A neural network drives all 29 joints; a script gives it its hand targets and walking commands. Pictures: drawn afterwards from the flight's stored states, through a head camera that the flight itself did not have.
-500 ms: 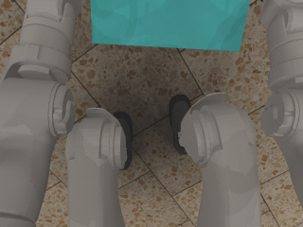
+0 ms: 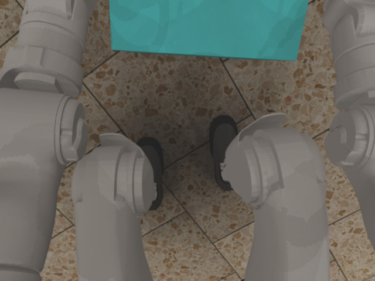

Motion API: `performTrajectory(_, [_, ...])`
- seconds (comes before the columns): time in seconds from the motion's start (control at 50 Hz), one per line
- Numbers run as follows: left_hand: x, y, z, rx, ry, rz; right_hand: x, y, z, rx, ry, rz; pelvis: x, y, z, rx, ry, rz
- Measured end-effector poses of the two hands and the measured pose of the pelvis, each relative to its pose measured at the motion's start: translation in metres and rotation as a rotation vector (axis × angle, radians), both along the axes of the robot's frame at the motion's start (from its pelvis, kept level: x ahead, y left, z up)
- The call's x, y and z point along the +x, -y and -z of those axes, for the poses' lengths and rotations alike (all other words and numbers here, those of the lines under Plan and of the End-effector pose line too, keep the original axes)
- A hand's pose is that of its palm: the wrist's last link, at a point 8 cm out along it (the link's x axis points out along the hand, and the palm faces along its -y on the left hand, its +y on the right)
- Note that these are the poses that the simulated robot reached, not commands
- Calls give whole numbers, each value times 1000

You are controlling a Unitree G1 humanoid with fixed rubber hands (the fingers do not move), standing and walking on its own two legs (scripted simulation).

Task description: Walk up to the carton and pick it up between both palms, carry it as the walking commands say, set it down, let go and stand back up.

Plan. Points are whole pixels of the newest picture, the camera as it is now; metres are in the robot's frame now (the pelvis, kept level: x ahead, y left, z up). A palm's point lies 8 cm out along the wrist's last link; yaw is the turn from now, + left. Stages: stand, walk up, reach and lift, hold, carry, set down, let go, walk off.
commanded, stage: set down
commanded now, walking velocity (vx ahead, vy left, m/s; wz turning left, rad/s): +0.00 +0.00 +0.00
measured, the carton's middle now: out of the picture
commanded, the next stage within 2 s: none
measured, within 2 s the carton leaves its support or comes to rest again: neither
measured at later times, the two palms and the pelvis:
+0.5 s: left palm out of the picture +0.57 +0.09 -0.18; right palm out of the picture +0.51 -0.28 -0.18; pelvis +0.00 +0.00 +0.00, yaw +0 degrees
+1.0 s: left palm out of the picture +0.59 +0.12 -0.17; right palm out of the picture +0.50 -0.31 -0.18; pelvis +0.00 -0.01 +0.00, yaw -1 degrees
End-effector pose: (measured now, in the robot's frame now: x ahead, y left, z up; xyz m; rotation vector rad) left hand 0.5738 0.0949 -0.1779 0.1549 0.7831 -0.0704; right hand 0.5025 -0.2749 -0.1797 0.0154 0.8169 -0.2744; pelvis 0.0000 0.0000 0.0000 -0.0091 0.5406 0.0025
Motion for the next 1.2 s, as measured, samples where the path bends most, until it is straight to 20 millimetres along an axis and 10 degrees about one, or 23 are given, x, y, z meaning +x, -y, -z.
performTrajectory(0.9, [10,-18,1,-2,58,-36,-2,33,1,-40,35,97,-3,6,2,3,-23,21])
performTrajectory(1.2, [21,-20,-40,9,120,-35,11,43,-42,-33,136,113,-2,4,-10,11,-31,36])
